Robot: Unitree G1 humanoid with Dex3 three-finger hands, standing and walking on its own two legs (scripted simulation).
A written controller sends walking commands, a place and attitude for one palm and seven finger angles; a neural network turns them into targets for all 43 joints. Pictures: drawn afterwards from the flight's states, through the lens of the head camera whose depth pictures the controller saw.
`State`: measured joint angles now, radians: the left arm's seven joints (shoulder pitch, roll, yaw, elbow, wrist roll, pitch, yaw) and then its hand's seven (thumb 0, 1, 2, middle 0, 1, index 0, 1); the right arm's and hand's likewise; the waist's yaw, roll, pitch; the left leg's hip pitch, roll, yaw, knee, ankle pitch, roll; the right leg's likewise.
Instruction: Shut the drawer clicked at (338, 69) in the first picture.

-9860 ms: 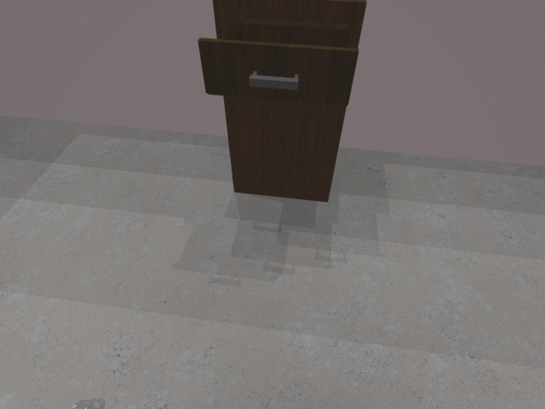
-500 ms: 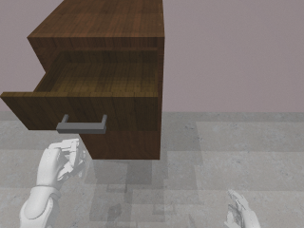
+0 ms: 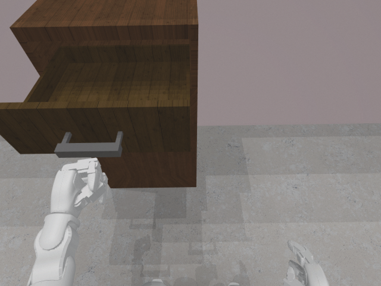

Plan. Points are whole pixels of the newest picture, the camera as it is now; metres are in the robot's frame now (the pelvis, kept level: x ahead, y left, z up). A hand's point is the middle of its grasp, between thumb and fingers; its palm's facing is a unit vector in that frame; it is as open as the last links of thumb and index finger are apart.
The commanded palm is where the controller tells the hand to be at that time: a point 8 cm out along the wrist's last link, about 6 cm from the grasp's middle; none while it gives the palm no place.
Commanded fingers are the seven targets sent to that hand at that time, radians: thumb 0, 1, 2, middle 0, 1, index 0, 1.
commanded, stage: bring the fist close to the handle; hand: left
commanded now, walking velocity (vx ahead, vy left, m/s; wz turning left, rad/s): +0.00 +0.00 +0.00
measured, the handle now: (91, 142) +0.40 +0.25 +0.06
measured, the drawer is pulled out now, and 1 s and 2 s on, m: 0.26 0.23 0.10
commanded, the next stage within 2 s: push the drawer shut in 0.28 s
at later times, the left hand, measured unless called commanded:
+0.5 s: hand (97, 183) +0.30 +0.20 +0.06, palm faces +0.06 -1.00 -0.03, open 3.3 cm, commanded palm +0.28 +0.25 +0.07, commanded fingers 0.00 0.90 0.90 -1.40 -1.60 -1.40 -1.60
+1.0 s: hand (102, 159) +0.36 +0.21 +0.06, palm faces +0.06 -1.00 -0.03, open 2.9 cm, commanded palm +0.34 +0.25 +0.07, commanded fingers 0.00 0.90 0.90 -1.40 -1.60 -1.40 -1.60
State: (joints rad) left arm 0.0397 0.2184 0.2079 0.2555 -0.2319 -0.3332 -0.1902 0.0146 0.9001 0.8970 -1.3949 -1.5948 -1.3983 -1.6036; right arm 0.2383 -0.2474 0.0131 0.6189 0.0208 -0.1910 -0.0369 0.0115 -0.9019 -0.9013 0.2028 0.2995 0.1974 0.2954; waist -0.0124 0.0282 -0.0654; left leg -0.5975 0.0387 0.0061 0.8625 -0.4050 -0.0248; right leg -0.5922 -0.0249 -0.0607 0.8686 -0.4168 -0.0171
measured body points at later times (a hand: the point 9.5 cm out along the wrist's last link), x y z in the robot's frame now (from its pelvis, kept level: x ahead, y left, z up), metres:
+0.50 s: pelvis +0.00 +0.00 +0.00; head +0.05 -0.01 +0.45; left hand +0.29 +0.26 +0.07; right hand +0.16 -0.25 -0.10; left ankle +0.02 +0.14 -0.70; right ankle +0.01 -0.11 -0.70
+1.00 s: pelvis -0.01 +0.01 +0.00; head +0.05 +0.01 +0.44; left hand +0.35 +0.26 +0.07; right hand +0.12 -0.24 -0.11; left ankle +0.02 +0.14 -0.70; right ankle +0.01 -0.11 -0.70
